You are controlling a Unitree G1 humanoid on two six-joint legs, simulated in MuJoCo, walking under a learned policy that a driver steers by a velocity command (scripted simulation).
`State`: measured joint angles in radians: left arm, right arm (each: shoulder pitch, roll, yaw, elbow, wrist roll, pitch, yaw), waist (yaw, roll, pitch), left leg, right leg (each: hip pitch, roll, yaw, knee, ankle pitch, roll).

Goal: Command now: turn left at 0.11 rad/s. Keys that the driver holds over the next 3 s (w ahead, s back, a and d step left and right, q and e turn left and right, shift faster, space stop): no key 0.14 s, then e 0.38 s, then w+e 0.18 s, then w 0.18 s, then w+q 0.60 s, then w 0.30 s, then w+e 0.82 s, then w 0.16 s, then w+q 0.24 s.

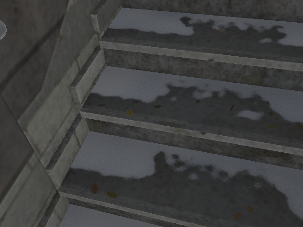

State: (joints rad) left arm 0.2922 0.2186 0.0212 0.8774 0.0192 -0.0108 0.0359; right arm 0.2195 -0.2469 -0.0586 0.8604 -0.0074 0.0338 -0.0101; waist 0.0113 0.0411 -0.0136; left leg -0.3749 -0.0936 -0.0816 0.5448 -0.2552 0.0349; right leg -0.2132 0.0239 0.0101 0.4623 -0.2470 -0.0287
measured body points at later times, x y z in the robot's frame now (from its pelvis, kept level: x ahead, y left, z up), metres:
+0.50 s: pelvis -0.02 +0.00 +0.00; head +0.00 +0.00 +0.44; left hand +0.10 +0.27 -0.13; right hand +0.01 -0.29 -0.14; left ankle +0.01 +0.12 -0.74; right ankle -0.03 -0.09 -0.71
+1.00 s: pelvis +0.07 -0.07 +0.01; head +0.07 -0.09 +0.46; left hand +0.13 +0.20 -0.12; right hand +0.11 -0.36 -0.12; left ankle +0.22 +0.03 -0.69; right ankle -0.06 -0.11 -0.74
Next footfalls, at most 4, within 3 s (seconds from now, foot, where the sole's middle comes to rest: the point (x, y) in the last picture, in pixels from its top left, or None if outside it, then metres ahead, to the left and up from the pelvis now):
0.12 left None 0.05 0.11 -0.78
0.66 right None -0.02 -0.12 -0.78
1.18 left None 0.32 -0.04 -0.78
1.64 right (217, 190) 0.62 -0.20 -0.61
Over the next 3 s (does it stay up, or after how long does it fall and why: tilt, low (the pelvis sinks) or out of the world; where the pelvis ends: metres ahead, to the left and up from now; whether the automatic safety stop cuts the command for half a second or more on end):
stays up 1.23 -0.25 0.49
